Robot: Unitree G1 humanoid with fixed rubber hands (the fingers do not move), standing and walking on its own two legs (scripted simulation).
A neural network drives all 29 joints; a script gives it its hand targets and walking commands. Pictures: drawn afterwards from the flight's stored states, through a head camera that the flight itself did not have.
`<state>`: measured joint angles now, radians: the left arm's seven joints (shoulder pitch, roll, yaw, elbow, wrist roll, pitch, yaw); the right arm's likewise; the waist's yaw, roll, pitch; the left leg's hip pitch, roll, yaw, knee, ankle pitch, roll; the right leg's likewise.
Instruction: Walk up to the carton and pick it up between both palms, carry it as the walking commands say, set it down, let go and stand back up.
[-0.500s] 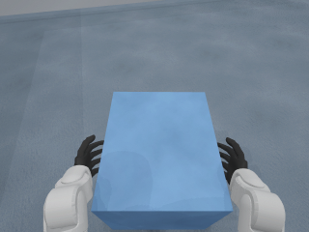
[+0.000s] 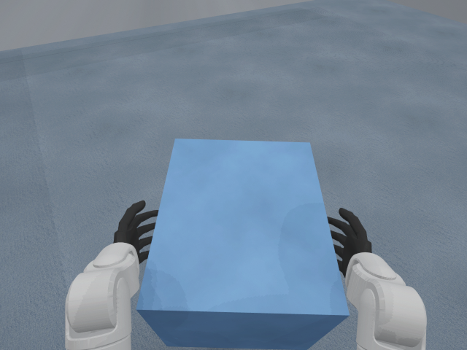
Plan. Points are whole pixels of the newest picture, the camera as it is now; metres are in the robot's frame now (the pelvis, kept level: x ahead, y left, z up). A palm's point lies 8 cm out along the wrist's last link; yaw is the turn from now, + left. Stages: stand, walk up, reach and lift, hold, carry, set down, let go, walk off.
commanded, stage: carry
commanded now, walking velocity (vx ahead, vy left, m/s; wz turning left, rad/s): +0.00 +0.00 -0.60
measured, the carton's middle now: (239, 242) +0.32 +0.01 +0.02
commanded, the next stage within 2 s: none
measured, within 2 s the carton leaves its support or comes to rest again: neither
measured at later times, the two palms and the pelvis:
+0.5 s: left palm (202, 267) +0.24 +0.06 +0.08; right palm (455, 331) +0.16 -0.26 +0.09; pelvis -0.04 -0.04 +0.00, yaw -14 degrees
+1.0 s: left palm (320, 310) +0.19 -0.10 +0.07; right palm out of the picture -0.01 -0.37 +0.07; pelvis -0.11 -0.09 +0.00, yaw -35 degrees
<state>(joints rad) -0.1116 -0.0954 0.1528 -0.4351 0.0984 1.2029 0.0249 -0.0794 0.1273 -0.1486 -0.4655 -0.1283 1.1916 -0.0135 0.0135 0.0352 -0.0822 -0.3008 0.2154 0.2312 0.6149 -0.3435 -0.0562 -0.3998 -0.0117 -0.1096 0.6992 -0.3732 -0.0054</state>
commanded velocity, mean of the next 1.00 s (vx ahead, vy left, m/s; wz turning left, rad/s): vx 0.00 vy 0.00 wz -0.60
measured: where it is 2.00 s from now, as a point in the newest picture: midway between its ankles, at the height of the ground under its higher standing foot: outside the picture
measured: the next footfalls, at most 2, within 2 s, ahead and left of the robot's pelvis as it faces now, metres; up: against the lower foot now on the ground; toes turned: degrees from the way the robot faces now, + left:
right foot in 0.04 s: +0.04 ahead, -0.13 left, +0.00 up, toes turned -7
left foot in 0.50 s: +0.02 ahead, +0.06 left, +0.00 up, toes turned -10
